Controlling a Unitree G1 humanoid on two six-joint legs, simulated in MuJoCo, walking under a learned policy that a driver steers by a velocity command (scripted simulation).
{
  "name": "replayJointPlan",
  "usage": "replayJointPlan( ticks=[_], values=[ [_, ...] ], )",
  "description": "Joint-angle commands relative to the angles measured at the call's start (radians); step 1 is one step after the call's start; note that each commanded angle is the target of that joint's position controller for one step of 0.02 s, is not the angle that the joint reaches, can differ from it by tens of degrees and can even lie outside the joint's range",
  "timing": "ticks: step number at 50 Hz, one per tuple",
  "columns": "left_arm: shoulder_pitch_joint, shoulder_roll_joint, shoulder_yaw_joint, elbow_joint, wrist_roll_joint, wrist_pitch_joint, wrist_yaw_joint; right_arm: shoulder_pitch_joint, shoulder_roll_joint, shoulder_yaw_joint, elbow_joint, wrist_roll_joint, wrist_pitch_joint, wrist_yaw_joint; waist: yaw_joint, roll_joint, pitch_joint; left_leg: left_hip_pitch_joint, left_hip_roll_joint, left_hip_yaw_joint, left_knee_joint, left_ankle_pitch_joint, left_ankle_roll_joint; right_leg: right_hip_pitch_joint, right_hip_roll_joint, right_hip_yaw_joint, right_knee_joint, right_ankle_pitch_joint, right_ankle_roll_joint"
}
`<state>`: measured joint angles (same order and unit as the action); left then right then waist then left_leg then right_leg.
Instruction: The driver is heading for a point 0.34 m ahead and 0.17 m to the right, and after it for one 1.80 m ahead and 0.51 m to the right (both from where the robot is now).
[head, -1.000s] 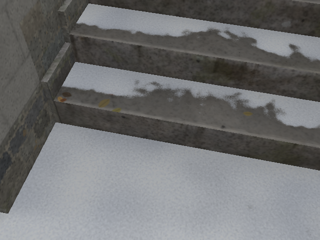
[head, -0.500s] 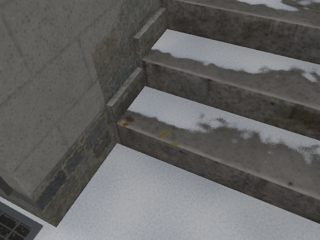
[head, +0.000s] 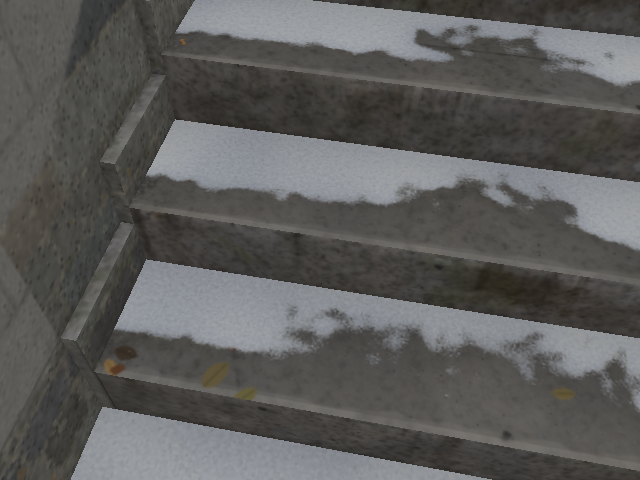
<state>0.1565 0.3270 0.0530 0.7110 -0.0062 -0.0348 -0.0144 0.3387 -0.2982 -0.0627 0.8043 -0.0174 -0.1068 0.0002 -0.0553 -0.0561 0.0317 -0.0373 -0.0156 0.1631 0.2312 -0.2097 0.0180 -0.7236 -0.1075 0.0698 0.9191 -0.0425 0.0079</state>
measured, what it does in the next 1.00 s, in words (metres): walks ahead, turning right: right foot, then left foot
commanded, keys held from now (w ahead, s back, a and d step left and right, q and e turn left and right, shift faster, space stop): w+e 0.22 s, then e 0.56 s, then no key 0.22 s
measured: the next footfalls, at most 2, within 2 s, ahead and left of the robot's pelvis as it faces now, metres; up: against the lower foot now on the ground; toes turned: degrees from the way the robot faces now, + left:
right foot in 0.18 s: +0.27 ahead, -0.15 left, +0.00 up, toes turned -9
left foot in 0.74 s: +0.41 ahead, +0.01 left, +0.00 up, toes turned -31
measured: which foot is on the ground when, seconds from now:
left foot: down 0.00-0.18, up 0.20-0.72, down 0.74-1.00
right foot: up 0.00-0.16, down 0.18-0.74, up 0.76-1.00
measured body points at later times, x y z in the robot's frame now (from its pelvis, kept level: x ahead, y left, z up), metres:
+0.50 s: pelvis +0.23 -0.07 +0.00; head +0.28 -0.11 +0.44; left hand +0.43 +0.17 -0.09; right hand +0.35 -0.38 -0.10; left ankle +0.37 +0.06 -0.68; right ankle +0.23 -0.14 -0.75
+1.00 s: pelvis +0.32 -0.04 +0.00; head +0.37 -0.03 +0.44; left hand +0.61 +0.07 -0.11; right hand +0.27 -0.33 -0.09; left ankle +0.38 +0.03 -0.75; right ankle +0.18 -0.16 -0.62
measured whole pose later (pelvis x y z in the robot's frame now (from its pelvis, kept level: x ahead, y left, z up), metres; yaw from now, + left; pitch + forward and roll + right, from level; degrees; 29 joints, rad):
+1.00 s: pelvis +0.32 -0.04 +0.00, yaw -33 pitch +1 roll -2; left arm 0.13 0.28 0.06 0.59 0.00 0.07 0.04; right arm 0.22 -0.23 -0.03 0.65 -0.04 0.05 -0.07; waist -0.02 -0.05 0.07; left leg -0.27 0.02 0.05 0.49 -0.24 0.06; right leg -0.53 0.05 0.12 1.30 -0.49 0.18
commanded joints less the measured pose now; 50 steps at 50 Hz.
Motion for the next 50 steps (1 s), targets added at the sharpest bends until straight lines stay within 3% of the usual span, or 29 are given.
replayJointPlan(
  ticks=[1, 6, 8, 9, 10, 11, 12, 13, 14, 15, 17, 20, 22, 24, 26, 28, 29, 31, 35, 36, 37, 38, 39, 40, 41, 42, 44, 47, 50],
  values=[
    [-0.067, 0.017, 0.001, -0.091, 0.000, -0.014, -0.025, -0.071, -0.145, -0.028, -0.063, 0.006, -0.015, -0.018, 0.011, 0.121, 0.041, -0.091, 0.246, -0.031, -0.112, 0.237, 0.129, 0.080, -0.001, -0.038, -0.142, 0.127, -0.007],
    [-0.136, 0.042, 0.010, -0.164, -0.007, -0.025, -0.054, -0.058, -0.208, -0.047, -0.037, 0.023, 0.027, -0.019, 0.014, 0.106, 0.033, 0.075, 0.309, -0.014, 0.020, 0.456, 0.091, 0.083, 0.037, -0.096, -0.255, -0.072, -0.074],
    [-0.044, 0.079, 0.026, -0.165, -0.005, -0.024, -0.055, -0.069, -0.243, -0.053, -0.045, 0.019, 0.050, -0.033, 0.089, 0.127, -0.055, 0.086, 0.298, 0.019, 0.253, 0.791, 0.076, 0.260, 0.120, -0.167, -0.300, -0.196, -0.118],
    [0.114, 0.122, 0.053, -0.125, -0.011, -0.025, -0.045, -0.065, -0.215, -0.044, -0.048, 0.024, 0.058, -0.043, 0.170, 0.091, -0.142, 0.028, 0.254, 0.049, 0.480, 0.815, 0.049, 0.469, 0.179, -0.182, -0.381, -0.114, -0.156],
    [0.273, 0.195, 0.079, -0.084, -0.011, -0.015, -0.022, -0.017, -0.152, -0.018, -0.073, 0.003, 0.046, -0.038, 0.215, -0.030, -0.247, -0.235, 0.219, 0.043, 0.778, 0.451, 0.003, 0.803, 0.066, 0.019, -0.345, -0.024, -0.212],
    [0.238, 0.317, 0.094, -0.111, 0.002, -0.011, -0.013, 0.048, -0.039, 0.018, -0.144, -0.015, 0.005, -0.011, 0.089, -0.296, -0.349, -0.680, -0.009, -0.068, 1.105, -0.388, -0.058, 1.085, -0.181, 0.626, -0.484, -0.208, -0.407],
    [0.266, 0.221, 0.069, -0.140, 0.007, -0.020, -0.016, -0.090, -0.151, -0.004, -0.137, 0.025, -0.027, 0.009, 0.187, -0.126, -0.405, -0.767, -0.002, -0.266, 1.191, -0.380, -0.041, 1.099, -0.209, 0.727, -0.594, -0.193, -0.404],
    [0.205, 0.177, 0.053, -0.150, 0.013, -0.030, -0.009, -0.159, -0.175, -0.007, -0.161, 0.054, -0.040, 0.014, 0.174, -0.068, -0.261, -0.817, 0.042, -0.255, 1.173, -0.265, -0.031, 0.990, -0.186, 0.555, -0.583, 0.000, -0.362],
    [0.130, 0.152, 0.048, -0.169, 0.015, -0.038, -0.001, -0.139, -0.159, 0.000, -0.126, 0.030, -0.037, -0.001, 0.120, 0.030, -0.210, -0.742, 0.089, -0.258, 1.112, -0.201, -0.030, 0.842, -0.154, 0.438, -0.556, 0.256, -0.326],
    [0.079, 0.146, 0.047, -0.189, 0.020, -0.036, 0.001, -0.127, -0.163, -0.001, -0.119, 0.006, -0.031, -0.012, 0.086, 0.057, -0.177, -0.663, 0.108, -0.254, 1.060, -0.181, -0.046, 0.727, -0.129, 0.359, -0.551, 0.440, -0.317],
    [0.030, 0.144, 0.041, -0.196, 0.030, -0.033, 0.005, -0.105, -0.162, -0.005, -0.108, -0.005, 0.000, -0.022, 0.030, 0.050, -0.161, -0.519, 0.104, -0.236, 1.029, -0.177, -0.062, 0.547, -0.096, 0.265, -0.572, 0.643, -0.300],
    [0.024, 0.154, 0.048, -0.171, 0.004, -0.027, 0.019, -0.146, -0.092, 0.012, -0.122, 0.000, 0.033, -0.036, 0.017, 0.046, -0.142, -0.497, 0.042, -0.194, 0.841, -0.092, -0.089, 0.458, -0.015, 0.147, -0.565, 0.725, -0.257],
    [0.035, 0.143, 0.045, -0.168, -0.001, -0.005, 0.041, -0.197, -0.068, 0.026, -0.148, -0.012, 0.044, -0.040, 0.032, 0.017, -0.150, -0.482, 0.000, -0.194, 0.696, 0.011, -0.100, 0.440, 0.020, 0.147, -0.539, 0.650, -0.215],
    [0.024, 0.120, 0.039, -0.173, 0.011, 0.027, 0.060, -0.166, -0.046, 0.037, -0.126, -0.002, 0.069, -0.040, 0.040, -0.073, -0.219, -0.463, -0.025, -0.191, 0.736, 0.030, -0.128, 0.502, 0.004, 0.175, -0.494, 0.602, -0.192],
    [0.025, 0.084, 0.026, -0.196, 0.029, 0.050, 0.069, -0.179, -0.062, 0.034, -0.143, 0.001, 0.095, -0.036, 0.058, -0.095, -0.239, -0.533, -0.032, -0.195, 0.889, -0.056, -0.140, 0.567, -0.063, 0.307, -0.463, 0.582, -0.212],
    [0.013, 0.090, 0.021, -0.219, 0.025, 0.064, 0.081, -0.228, -0.074, 0.031, -0.183, 0.011, 0.104, -0.040, 0.065, -0.067, -0.199, -0.659, -0.030, -0.228, 1.058, -0.169, -0.141, 0.628, -0.125, 0.411, -0.452, 0.565, -0.240],
    [0.022, 0.104, 0.027, -0.214, 0.016, 0.065, 0.087, -0.269, -0.076, 0.031, -0.212, 0.010, 0.102, -0.046, 0.065, -0.044, -0.141, -0.719, -0.016, -0.244, 0.986, -0.170, -0.139, 0.649, -0.114, 0.401, -0.443, 0.537, -0.221],
    [0.044, 0.105, 0.035, -0.212, 0.005, 0.076, 0.100, -0.331, -0.058, 0.038, -0.244, 0.002, 0.087, -0.047, 0.088, -0.042, -0.129, -0.727, -0.015, -0.243, 0.839, -0.144, -0.135, 0.729, -0.086, 0.404, -0.412, 0.550, -0.181],
    [0.006, 0.090, 0.042, -0.226, -0.002, 0.080, 0.092, -0.227, -0.088, 0.008, -0.194, 0.026, 0.068, -0.024, 0.066, -0.141, -0.138, -0.355, -0.043, -0.209, 0.309, 0.019, -0.101, 0.685, 0.007, 0.373, -0.394, 0.609, -0.111],
    [-0.038, 0.084, 0.040, -0.237, -0.013, 0.073, 0.083, -0.166, -0.087, -0.003, -0.172, 0.017, 0.063, -0.019, 0.024, -0.149, -0.133, -0.254, -0.035, -0.206, 0.103, 0.215, -0.077, 0.676, 0.040, 0.371, -0.358, 0.532, -0.088],
    [-0.041, 0.037, 0.030, -0.246, -0.009, 0.058, 0.070, -0.134, -0.107, -0.014, -0.155, 0.002, 0.058, -0.019, 0.025, -0.047, -0.148, -0.085, 0.041, -0.245, 0.052, 0.431, -0.043, 0.562, 0.113, 0.317, -0.214, 0.275, -0.054],
    [0.050, -0.029, 0.014, -0.256, 0.022, 0.046, 0.064, -0.079, -0.178, -0.028, -0.155, -0.019, 0.060, -0.020, 0.066, 0.262, -0.198, 0.198, 0.341, -0.538, 0.202, 1.128, 0.116, 0.218, 0.265, 0.211, 0.099, -0.591, 0.016],
    [0.153, 0.066, 0.041, -0.222, 0.024, 0.042, 0.057, -0.055, -0.149, -0.030, -0.169, -0.031, 0.071, -0.018, 0.070, 0.221, -0.267, 0.151, 0.542, -0.692, 0.235, 1.202, 0.261, 0.120, 0.261, 0.197, 0.373, -0.748, 0.090],
    [0.134, 0.118, 0.061, -0.203, 0.008, 0.053, 0.056, -0.101, -0.135, -0.028, -0.192, -0.036, 0.079, -0.018, 0.066, 0.158, -0.224, 0.086, 0.496, -0.637, 0.235, 1.043, 0.295, 0.094, 0.224, 0.175, 0.540, -0.709, 0.132],
    [0.082, 0.117, 0.065, -0.204, 0.000, 0.067, 0.060, -0.150, -0.104, -0.023, -0.196, -0.029, 0.087, -0.022, 0.077, 0.155, -0.162, 0.029, 0.410, -0.542, 0.230, 0.843, 0.267, 0.049, 0.203, 0.133, 0.626, -0.654, 0.149],
    [0.039, 0.104, 0.062, -0.200, -0.002, 0.083, 0.065, -0.179, -0.072, -0.011, -0.209, -0.022, 0.099, -0.031, 0.073, 0.140, -0.122, -0.021, 0.346, -0.475, 0.218, 0.705, 0.243, 0.026, 0.195, 0.116, 0.674, -0.600, 0.160],
    [-0.005, 0.050, 0.042, -0.211, -0.013, 0.094, 0.050, -0.217, -0.066, 0.000, -0.218, -0.024, 0.133, -0.052, 0.082, 0.152, -0.082, -0.152, 0.248, -0.338, 0.180, 0.617, 0.236, 0.105, 0.196, 0.055, 0.691, -0.509, 0.176],
    [-0.058, -0.006, 0.014, -0.218, 0.002, 0.096, 0.048, -0.170, -0.047, 0.012, -0.237, -0.023, 0.146, -0.075, 0.051, 0.174, -0.106, -0.099, 0.220, -0.263, 0.169, 0.578, 0.250, 0.128, 0.189, 0.040, 0.503, -0.434, 0.181],
    [-0.080, -0.053, -0.006, -0.209, 0.009, 0.089, 0.051, -0.156, -0.043, 0.013, -0.244, -0.026, 0.149, -0.078, 0.053, 0.207, -0.147, -0.051, 0.225, -0.244, 0.170, 0.564, 0.237, 0.229, 0.126, 0.016, 0.149, -0.435, 0.177]
  ],
)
